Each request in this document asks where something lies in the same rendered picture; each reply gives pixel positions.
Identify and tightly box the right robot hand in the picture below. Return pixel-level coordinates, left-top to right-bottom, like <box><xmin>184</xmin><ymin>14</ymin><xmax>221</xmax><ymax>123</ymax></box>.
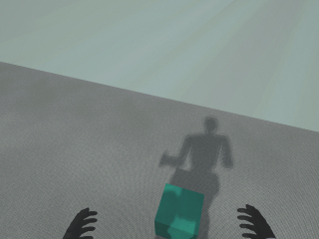
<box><xmin>237</xmin><ymin>204</ymin><xmax>276</xmax><ymax>239</ymax></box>

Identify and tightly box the left robot hand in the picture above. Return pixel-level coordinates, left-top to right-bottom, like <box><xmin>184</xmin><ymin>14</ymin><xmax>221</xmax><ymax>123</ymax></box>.
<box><xmin>63</xmin><ymin>207</ymin><xmax>98</xmax><ymax>239</ymax></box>

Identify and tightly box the carton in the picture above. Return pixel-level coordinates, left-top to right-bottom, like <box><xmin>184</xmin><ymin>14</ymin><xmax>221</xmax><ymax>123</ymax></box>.
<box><xmin>155</xmin><ymin>183</ymin><xmax>204</xmax><ymax>239</ymax></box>

